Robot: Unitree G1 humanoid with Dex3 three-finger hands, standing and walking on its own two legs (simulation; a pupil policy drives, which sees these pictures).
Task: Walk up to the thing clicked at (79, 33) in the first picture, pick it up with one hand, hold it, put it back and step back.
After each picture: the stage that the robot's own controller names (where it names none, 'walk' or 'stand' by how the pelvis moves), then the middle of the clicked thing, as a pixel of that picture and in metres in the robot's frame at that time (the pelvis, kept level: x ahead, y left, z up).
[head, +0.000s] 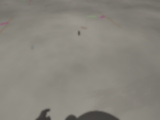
stand; (78, 33) +2.32 +0.36 -0.72
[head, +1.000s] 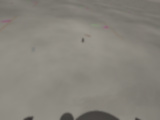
walk; (82, 40) +2.20 +0.16 -0.70
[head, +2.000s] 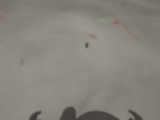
walk; (86, 45) +1.56 +0.03 -0.70
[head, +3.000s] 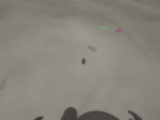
walk; (83, 61) +1.09 +0.07 -0.70
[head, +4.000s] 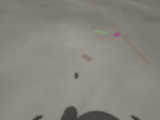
walk; (76, 75) +0.72 +0.16 -0.70
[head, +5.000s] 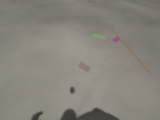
walk; (72, 90) +0.48 +0.15 -0.71
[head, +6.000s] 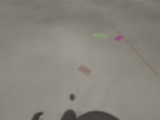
stand; (72, 97) +0.35 +0.17 -0.71
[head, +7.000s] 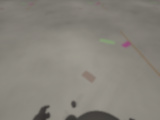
stand; (73, 104) +0.30 +0.17 -0.71
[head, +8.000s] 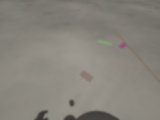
stand; (71, 103) +0.33 +0.18 -0.72
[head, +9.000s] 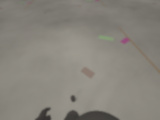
stand; (73, 98) +0.35 +0.20 -0.71
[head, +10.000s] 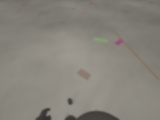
stand; (70, 101) +0.34 +0.22 -0.72
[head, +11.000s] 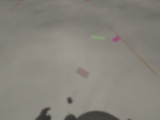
stand; (69, 100) +0.33 +0.23 -0.72
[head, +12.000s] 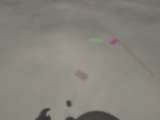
stand; (68, 103) +0.32 +0.23 -0.72
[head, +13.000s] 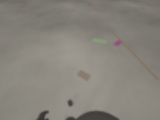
stand; (70, 103) +0.33 +0.21 -0.73
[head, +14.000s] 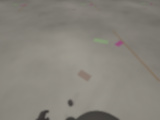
stand; (70, 103) +0.32 +0.21 -0.73
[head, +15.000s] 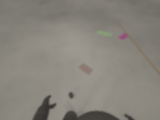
go down; (71, 95) +0.35 +0.20 -0.71
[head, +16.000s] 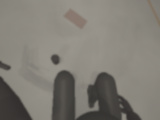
go down; (55, 59) +0.43 +0.24 -0.29
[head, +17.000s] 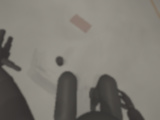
close in; (59, 61) +0.43 +0.23 -0.29
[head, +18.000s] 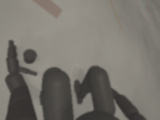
close in; (29, 57) +0.41 +0.27 -0.22
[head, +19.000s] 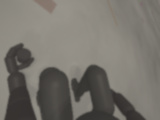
close; (23, 56) +0.40 +0.28 -0.22
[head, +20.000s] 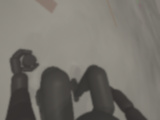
lift; (28, 61) +0.37 +0.25 -0.23
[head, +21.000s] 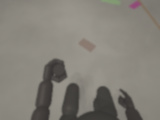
lift; (60, 72) +0.32 +0.20 +0.00
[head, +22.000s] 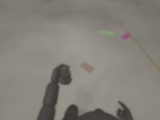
hold; (66, 77) +0.31 +0.17 +0.01
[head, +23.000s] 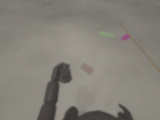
hold; (66, 75) +0.32 +0.17 +0.02
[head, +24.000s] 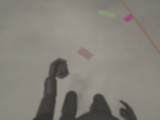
crouch; (63, 70) +0.36 +0.18 -0.05
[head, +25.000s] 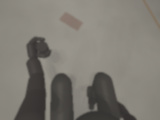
lower; (44, 50) +0.47 +0.26 -0.09
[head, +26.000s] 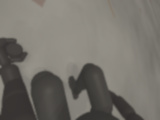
lower; (15, 52) +0.44 +0.27 -0.23
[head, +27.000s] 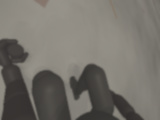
lower; (16, 52) +0.43 +0.28 -0.23
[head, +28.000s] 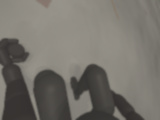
lower; (17, 52) +0.42 +0.29 -0.23
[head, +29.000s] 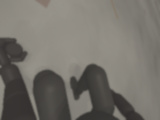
lower; (15, 52) +0.43 +0.29 -0.23
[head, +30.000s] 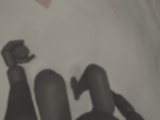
open; (21, 54) +0.42 +0.27 -0.23
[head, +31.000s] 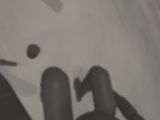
stand; (32, 52) +0.42 +0.26 -0.24
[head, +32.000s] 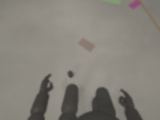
walk; (70, 74) +0.42 +0.19 -0.50
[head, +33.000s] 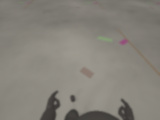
stand; (72, 98) +0.38 +0.17 -0.66
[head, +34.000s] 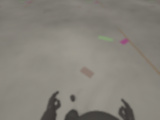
stand; (72, 98) +0.37 +0.18 -0.67
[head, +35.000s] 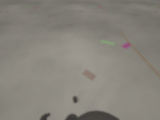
stand; (75, 99) +0.39 +0.17 -0.72
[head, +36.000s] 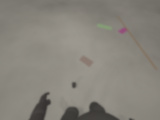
walk; (73, 85) +0.44 +0.12 -0.71
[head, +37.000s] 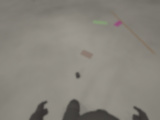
walk; (77, 75) +0.62 +0.17 -0.69
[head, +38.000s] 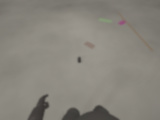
walk; (79, 59) +0.96 +0.18 -0.69
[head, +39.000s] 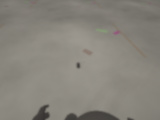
stand; (78, 65) +1.01 +0.19 -0.71
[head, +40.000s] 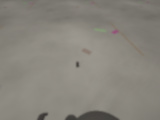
stand; (77, 64) +1.04 +0.21 -0.72
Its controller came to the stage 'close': yes
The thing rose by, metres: 0.73
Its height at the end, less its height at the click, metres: +0.00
